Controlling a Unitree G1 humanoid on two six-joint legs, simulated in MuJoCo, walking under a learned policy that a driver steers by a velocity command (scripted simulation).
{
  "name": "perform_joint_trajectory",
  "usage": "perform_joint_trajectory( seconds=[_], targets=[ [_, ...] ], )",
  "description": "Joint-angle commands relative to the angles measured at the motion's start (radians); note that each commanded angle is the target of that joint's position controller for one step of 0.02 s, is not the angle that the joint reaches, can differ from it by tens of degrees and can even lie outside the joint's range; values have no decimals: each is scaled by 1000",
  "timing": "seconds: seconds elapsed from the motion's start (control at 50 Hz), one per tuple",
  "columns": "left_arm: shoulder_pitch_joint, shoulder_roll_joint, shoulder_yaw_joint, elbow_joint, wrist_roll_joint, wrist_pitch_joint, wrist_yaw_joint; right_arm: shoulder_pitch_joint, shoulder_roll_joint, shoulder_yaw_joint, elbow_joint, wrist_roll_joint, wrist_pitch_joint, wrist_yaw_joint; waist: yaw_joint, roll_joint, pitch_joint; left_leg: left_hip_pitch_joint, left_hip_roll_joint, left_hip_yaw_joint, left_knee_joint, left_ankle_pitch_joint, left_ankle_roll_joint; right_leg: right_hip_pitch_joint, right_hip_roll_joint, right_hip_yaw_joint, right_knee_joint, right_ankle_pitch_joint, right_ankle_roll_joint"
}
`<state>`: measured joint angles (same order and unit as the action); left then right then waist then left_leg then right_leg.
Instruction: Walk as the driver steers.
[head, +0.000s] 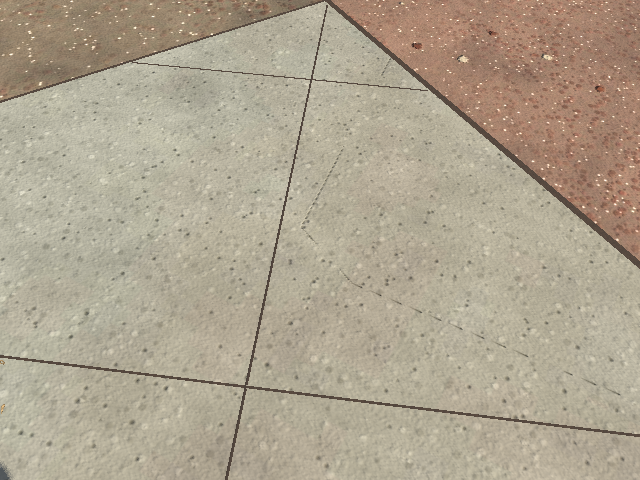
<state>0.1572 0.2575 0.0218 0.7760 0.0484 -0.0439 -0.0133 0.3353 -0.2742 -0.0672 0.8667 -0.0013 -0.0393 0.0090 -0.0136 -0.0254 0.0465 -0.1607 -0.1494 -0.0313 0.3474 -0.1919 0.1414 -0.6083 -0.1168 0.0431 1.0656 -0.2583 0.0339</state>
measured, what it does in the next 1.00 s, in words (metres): walks ahead: right foot, then left foot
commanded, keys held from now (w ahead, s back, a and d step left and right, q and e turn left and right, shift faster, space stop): w+q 0.20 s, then w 0.30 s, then w+e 0.36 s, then no key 0.14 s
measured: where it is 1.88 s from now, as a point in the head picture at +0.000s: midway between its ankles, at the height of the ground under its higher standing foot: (300, 403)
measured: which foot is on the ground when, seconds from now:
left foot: down 0.00-0.30, up 0.32-0.74, down 0.76-1.00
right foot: up 0.00-0.26, down 0.28-0.78, up 0.80-1.00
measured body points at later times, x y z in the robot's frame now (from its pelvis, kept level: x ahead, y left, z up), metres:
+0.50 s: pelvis +0.28 -0.04 +0.00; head +0.30 -0.05 +0.45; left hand +0.28 +0.24 -0.12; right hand +0.43 -0.28 -0.13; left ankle +0.25 +0.09 -0.67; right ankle +0.31 -0.12 -0.74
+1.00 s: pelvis +0.51 +0.04 +0.01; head +0.53 +0.06 +0.45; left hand +0.59 +0.32 -0.13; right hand +0.58 -0.22 -0.11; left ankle +0.49 +0.13 -0.74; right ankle +0.54 -0.09 -0.67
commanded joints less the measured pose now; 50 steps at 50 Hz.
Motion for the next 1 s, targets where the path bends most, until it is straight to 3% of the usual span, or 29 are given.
perform_joint_trajectory(
  seconds=[0.02, 0.12, 0.18, 0.22, 0.24, 0.26, 0.28, 0.3, 0.32, 0.34, 0.36, 0.4, 0.46, 0.5, 0.56, 0.6, 0.64, 0.7, 0.74, 0.76, 0.78, 0.8, 0.82, 0.84, 0.86, 0.9, 0.94, 1.0],
  targets=[
    [-23, 73, 16, -69, 1, 11, -4, 44, -146, -34, -50, 3, -19, -5, 2, 68, -8, -4, 233, -220, -135, 387, 114, -45, 18, -54, -114, 111, 30],
    [-193, 68, 4, -130, -11, 1, -11, 132, -155, -37, -41, -3, -10, -12, -72, 93, -13, 115, 233, -265, -82, 423, 84, -73, 62, -49, -335, 228, 23],
    [-242, 84, 0, -161, -17, -12, -11, 144, -168, -40, -47, -14, -9, -21, -82, 99, -11, 168, 262, -315, -32, 477, 75, -34, 91, -37, -434, 211, -1],
    [-160, 109, 7, -145, -20, -21, -7, 90, -182, -43, -63, -17, -12, -27, -29, 109, -26, 143, 274, -327, 12, 522, 41, 115, 110, -27, -515, 167, -32],
    [-73, 129, 17, -116, -20, -26, 0, 66, -188, -42, -68, -18, -17, -25, 7, 110, -58, 119, 265, -319, 79, 624, 20, 246, 136, -40, -535, 132, -53],
    [57, 149, 28, -75, -17, -36, 10, 58, -184, -39, -62, -13, -23, -19, 70, 72, -120, 100, 220, -278, 232, 677, -1, 411, 147, -55, -596, 151, -78],
    [195, 191, 42, -55, -2, -48, 24, 68, -145, -26, -69, -7, -32, -10, 127, 16, -223, -3, 166, -232, 453, 513, -22, 626, 25, 58, -616, 70, -119],
    [279, 293, 67, -57, 21, -44, 33, 182, -45, -4, -95, 24, -35, -7, 95, -198, -368, -274, 22, -119, 782, -49, -67, 896, -265, 502, -660, -38, -239],
    [243, 264, 70, -44, -4, -27, 23, 211, -100, -7, -79, -5, -29, -11, 62, -214, -356, -403, 16, -106, 896, -332, -62, 847, -310, 757, -777, -123, -292],
    [158, 178, 54, -57, -17, -22, 18, 153, -119, -11, -63, -23, -20, -10, 38, -76, -184, -442, 76, -117, 935, -245, -61, 695, -274, 632, -794, -217, -284],
    [104, 114, 39, -59, -20, -24, 12, 74, -113, -6, -75, -30, -19, -2, 38, 4, -94, -433, 108, -106, 891, -177, -63, 577, -218, 491, -814, -170, -263],
    [100, 88, 29, -30, -19, -35, 14, 30, -94, -2, -92, -39, -7, 13, 11, -55, -30, -395, 148, -89, 803, -147, -73, 465, -132, 303, -851, 26, -223],
    [154, 101, 34, 12, -32, -63, 2, 29, -74, 7, -88, -44, 8, 23, -5, -71, -47, -382, 147, -68, 752, -121, -90, 456, -106, 197, -870, 240, -235],
    [173, 112, 38, 31, -36, -68, 0, -41, -65, 14, -111, -46, 10, 28, -3, -67, -28, -439, 173, -45, 685, -64, -104, 466, -104, 152, -906, 252, -245],
    [209, 100, 36, 60, -44, -58, -3, -191, -33, 37, -158, -47, 2, 35, 24, -62, 0, -431, 214, 34, 482, 42, -136, 443, -51, 99, -929, 271, -241],
    [244, 119, 43, 77, -43, -52, -2, -263, -15, 50, -178, -37, -3, 37, 45, -63, 6, -372, 199, 57, 360, 85, -150, 429, -37, 83, -914, 303, -234],
    [279, 142, 51, 92, -41, -47, -2, -299, -25, 51, -186, -30, -8, 32, 59, -60, 0, -324, 177, 72, 289, 96, -155, 446, -47, 98, -879, 352, -227],
    [287, 159, 58, 102, -37, -38, 1, -298, -52, 44, -193, -27, -21, 17, 44, -65, -14, -249, 162, 61, 219, 47, -137, 485, -78, 156, -807, 383, -212],
    [270, 159, 59, 103, -41, -34, 5, -163, -79, 29, -151, -36, -38, 1, -25, -27, -64, -38, 142, 58, 100, 40, -110, 453, -39, 146, -650, 420, -181],
    [263, 128, 52, 91, -48, -39, 3, -29, -134, 10, -118, -55, -52, -13, -80, 44, -154, 161, 240, -44, 67, -4, -76, 365, 26, 98, -447, 350, -157],
    [270, 37, 31, 40, -64, -42, 4, 99, -230, -11, -121, -75, -55, -26, -119, 206, -294, 402, 519, -349, 10, -150, -19, 149, 130, 3, -146, -7, -121],
    [310, 69, 42, 27, -60, -28, 10, 94, -260, -28, -104, -50, -33, -28, -85, 313, -304, 394, 615, -619, -93, -234, 61, -33, 189, -30, 27, -281, -120],
    [287, 115, 55, 54, -39, -10, 14, 20, -160, -5, -123, -39, -27, -23, -55, 156, -173, 288, 567, -518, -101, -307, 52, -70, 114, 24, 100, -227, -130],
    [247, 95, 55, 56, -36, -6, 2, -44, -97, 11, -130, -32, -32, -18, -33, 111, -81, 183, 511, -386, -126, -241, 35, -63, 82, 27, 89, -146, -125],
    [233, 76, 55, 57, -36, 0, -5, -78, -63, 19, -130, -32, -38, -16, -11, 116, -44, 114, 467, -277, -155, -133, 9, -32, 60, 19, 63, -97, -115],
    [235, 54, 55, 63, -16, 20, -13, -76, -42, 27, -109, -27, -56, -20, 22, 132, -12, 42, 418, -130, -147, 250, 3, 25, 62, 6, 43, -67, -85],
    [233, 34, 55, 59, -15, 30, -13, -47, -50, 23, -85, -19, -72, -18, 44, 112, -44, 52, 412, -40, -102, 620, 23, 42, 89, -1, 32, -47, -65],
    [155, 11, 44, 31, -14, 33, -17, -43, -58, 22, -57, -14, -69, -19, 45, 136, -41, 49, 383, 61, -92, 737, 24, 38, 101, -22, -119, 43, -45]
  ],
)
